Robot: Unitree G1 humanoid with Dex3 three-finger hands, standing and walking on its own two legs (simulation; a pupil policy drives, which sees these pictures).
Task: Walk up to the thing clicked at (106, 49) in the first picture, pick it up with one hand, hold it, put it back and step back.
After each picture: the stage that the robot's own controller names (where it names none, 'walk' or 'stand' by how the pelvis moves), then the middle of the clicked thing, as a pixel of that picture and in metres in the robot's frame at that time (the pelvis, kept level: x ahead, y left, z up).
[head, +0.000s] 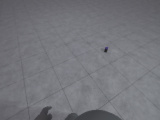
stand; (106, 49) +1.49 -0.28 -0.72
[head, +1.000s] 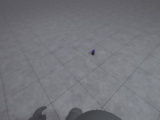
walk; (93, 52) +1.39 +0.09 -0.70
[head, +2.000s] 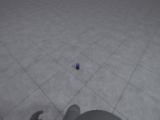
walk; (77, 66) +0.89 +0.28 -0.70
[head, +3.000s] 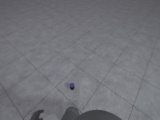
walk; (72, 86) +0.49 +0.24 -0.70
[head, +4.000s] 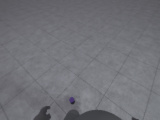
stand; (72, 100) +0.31 +0.23 -0.71
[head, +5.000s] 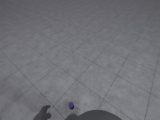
stand; (71, 105) +0.28 +0.23 -0.72
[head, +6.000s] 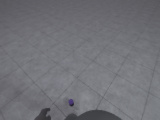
stand; (71, 102) +0.31 +0.22 -0.73
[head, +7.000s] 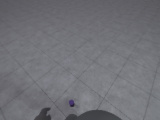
stand; (71, 103) +0.30 +0.22 -0.73
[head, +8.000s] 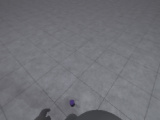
stand; (72, 103) +0.30 +0.21 -0.73
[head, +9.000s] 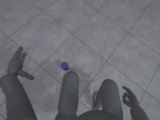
go down; (65, 66) +0.38 +0.25 -0.39
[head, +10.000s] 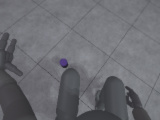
go down; (64, 63) +0.38 +0.26 -0.31
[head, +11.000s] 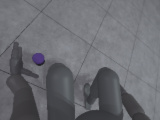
close in; (39, 59) +0.35 +0.30 -0.22
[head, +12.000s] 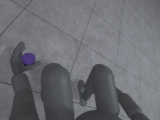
close; (28, 60) +0.36 +0.30 -0.21
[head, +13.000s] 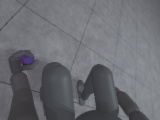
lift; (27, 60) +0.35 +0.31 -0.22
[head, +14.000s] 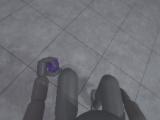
lift; (53, 67) +0.31 +0.27 -0.09
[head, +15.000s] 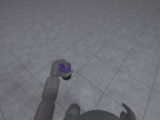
hold; (66, 71) +0.33 +0.18 +0.04
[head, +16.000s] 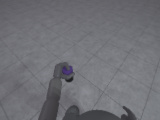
hold; (68, 74) +0.33 +0.18 +0.00
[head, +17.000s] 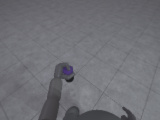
hold; (68, 74) +0.33 +0.17 +0.00
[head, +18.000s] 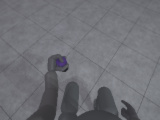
crouch; (62, 64) +0.38 +0.21 -0.07
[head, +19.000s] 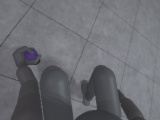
lower; (33, 57) +0.37 +0.30 -0.22
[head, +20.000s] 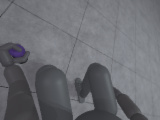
lower; (19, 55) +0.39 +0.32 -0.22
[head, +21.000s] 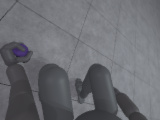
lower; (22, 54) +0.38 +0.32 -0.22
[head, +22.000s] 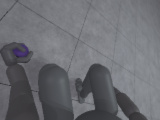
lower; (22, 54) +0.38 +0.32 -0.22
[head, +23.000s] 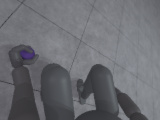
loosen; (28, 56) +0.37 +0.30 -0.22
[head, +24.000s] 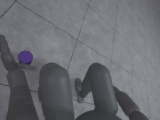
withdraw; (25, 58) +0.36 +0.29 -0.22
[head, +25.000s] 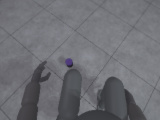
walk; (69, 63) +0.41 +0.24 -0.34
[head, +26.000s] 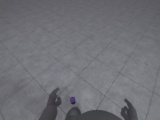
stand; (72, 100) +0.33 +0.19 -0.66
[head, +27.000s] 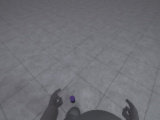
stand; (72, 99) +0.35 +0.21 -0.67
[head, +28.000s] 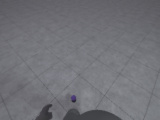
stand; (73, 99) +0.35 +0.19 -0.70
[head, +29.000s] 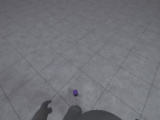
walk; (75, 93) +0.37 +0.18 -0.71
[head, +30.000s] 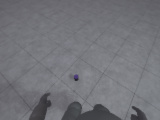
walk; (76, 77) +0.54 +0.19 -0.70
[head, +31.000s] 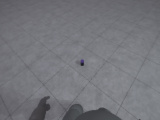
walk; (82, 62) +0.86 +0.19 -0.69
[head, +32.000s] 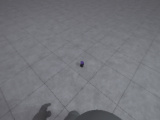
stand; (82, 64) +0.96 +0.19 -0.71
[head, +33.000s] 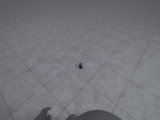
stand; (80, 66) +0.97 +0.21 -0.73
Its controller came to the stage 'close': yes
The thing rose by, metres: 0.71
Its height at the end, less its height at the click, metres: +0.00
